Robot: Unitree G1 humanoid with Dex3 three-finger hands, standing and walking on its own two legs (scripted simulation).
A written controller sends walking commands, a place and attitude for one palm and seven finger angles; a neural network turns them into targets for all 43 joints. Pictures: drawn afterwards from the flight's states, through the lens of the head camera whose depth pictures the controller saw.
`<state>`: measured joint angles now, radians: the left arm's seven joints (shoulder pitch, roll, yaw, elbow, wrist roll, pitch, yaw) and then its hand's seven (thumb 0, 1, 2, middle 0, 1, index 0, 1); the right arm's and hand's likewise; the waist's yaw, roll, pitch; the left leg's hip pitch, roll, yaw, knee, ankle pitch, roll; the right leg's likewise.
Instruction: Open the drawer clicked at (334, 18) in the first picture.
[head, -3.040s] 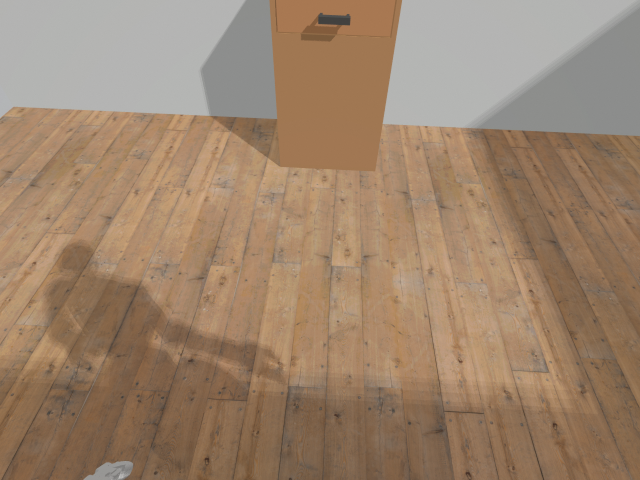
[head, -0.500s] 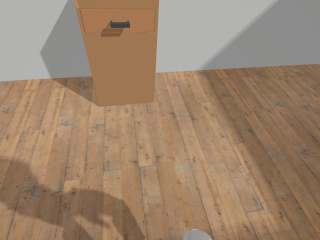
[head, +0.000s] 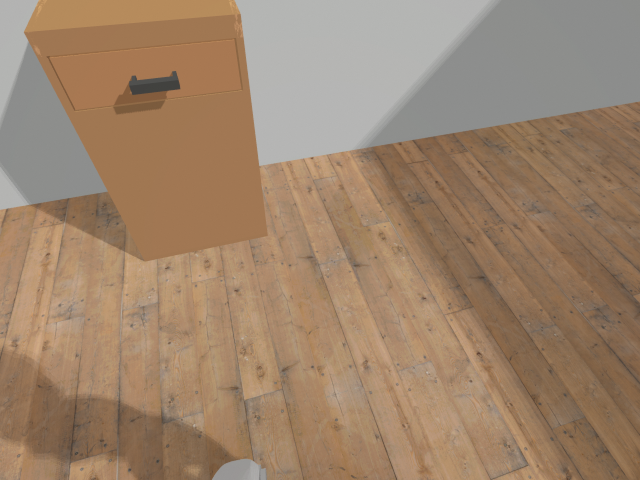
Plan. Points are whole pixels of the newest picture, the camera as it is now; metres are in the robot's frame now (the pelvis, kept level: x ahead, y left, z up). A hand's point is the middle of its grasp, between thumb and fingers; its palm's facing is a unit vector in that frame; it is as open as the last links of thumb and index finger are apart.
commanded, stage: walk to a spot facing it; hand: left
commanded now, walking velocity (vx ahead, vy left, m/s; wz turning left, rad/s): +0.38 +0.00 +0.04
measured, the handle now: (154, 81) +1.04 +0.46 -0.03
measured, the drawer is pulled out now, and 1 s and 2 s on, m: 0.00 0.00 0.00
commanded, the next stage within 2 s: turn to face it in 0.52 s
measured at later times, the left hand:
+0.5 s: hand (172, 411) +0.25 +0.24 -0.17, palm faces -0.02 -0.99 -0.14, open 7.4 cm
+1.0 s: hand (244, 284) +0.49 +0.16 -0.16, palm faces -0.04 -0.98 -0.17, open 7.2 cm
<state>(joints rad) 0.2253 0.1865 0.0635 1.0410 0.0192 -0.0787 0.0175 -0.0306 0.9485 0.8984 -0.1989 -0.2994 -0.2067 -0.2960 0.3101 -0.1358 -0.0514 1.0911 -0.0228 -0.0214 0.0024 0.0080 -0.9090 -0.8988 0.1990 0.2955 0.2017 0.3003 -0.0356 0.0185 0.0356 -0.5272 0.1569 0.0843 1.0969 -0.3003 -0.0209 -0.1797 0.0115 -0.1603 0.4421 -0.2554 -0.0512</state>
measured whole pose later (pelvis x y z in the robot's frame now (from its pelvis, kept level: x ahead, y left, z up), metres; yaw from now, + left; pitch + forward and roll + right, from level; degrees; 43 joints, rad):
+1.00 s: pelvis +0.35 +0.01 -0.01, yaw -2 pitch -2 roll -1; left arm 0.10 0.14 0.04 0.98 0.02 -0.02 0.03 -0.02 0.93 0.90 -0.20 -0.30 -0.21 -0.30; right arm 0.26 -0.16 -0.06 1.04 -0.02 0.04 0.00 0.00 -0.91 -0.90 0.20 0.30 0.20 0.30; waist -0.05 0.01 0.05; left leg -0.47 0.12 0.10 1.03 -0.42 -0.05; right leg -0.28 -0.11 -0.29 0.54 -0.21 -0.03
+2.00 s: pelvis +0.36 -0.02 +0.01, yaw +19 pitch +0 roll +2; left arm 0.33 0.14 0.03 1.02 0.03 -0.04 0.01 0.00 0.92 0.90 -0.20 -0.30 -0.21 -0.30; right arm 0.26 -0.23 -0.08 1.05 -0.03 0.06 0.03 0.01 -0.91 -0.90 0.20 0.30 0.20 0.30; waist 0.02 0.03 0.01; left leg -0.39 0.08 0.03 0.90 -0.33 -0.04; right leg -0.14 -0.06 -0.16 0.38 -0.24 -0.03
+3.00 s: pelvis +0.63 +0.08 -0.01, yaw +16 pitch -2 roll -1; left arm 0.29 0.13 0.02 1.11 0.01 0.00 0.03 0.00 0.91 0.90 -0.20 -0.30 -0.20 -0.30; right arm 0.16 -0.16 -0.02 1.06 -0.01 -0.01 -0.02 0.00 -0.92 -0.90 0.20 0.30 0.20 0.30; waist 0.03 0.00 0.05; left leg -0.32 0.07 0.08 0.54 -0.16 0.00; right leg -0.13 -0.01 -0.13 0.51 -0.35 -0.02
